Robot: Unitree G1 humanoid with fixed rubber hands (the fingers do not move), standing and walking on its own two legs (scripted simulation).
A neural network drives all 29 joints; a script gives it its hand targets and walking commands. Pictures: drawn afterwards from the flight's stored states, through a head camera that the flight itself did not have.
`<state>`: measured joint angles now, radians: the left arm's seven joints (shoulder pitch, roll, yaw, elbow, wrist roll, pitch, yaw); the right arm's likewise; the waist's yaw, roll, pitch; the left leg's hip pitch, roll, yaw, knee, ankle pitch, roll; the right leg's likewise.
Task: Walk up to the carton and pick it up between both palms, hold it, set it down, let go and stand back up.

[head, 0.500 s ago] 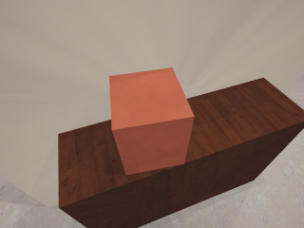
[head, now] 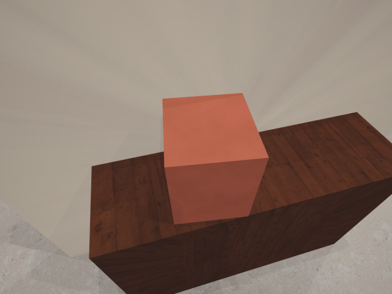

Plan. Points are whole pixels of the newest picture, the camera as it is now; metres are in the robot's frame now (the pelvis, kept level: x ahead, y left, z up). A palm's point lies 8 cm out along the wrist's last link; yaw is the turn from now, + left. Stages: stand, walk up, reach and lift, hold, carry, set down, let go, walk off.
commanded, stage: walk up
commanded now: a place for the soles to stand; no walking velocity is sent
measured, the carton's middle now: (207, 160) +0.44 -0.02 -0.01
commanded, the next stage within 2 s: reach and lift in 1.28 s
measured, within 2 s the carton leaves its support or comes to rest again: neither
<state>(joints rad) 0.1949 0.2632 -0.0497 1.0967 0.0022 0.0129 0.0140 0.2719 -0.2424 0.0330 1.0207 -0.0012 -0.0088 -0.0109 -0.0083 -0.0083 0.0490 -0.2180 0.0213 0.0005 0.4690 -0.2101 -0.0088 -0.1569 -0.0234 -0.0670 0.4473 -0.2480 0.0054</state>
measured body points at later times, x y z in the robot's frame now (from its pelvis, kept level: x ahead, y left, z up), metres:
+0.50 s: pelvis -0.03 -0.03 -0.01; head +0.00 -0.03 +0.44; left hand +0.01 +0.25 -0.15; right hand +0.06 -0.30 -0.15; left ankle +0.01 +0.11 -0.73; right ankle +0.00 -0.12 -0.74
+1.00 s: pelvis -0.02 -0.04 +0.00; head -0.02 -0.03 +0.45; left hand -0.06 +0.21 -0.16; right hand +0.05 -0.27 -0.15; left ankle -0.04 +0.07 -0.74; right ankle +0.00 -0.12 -0.74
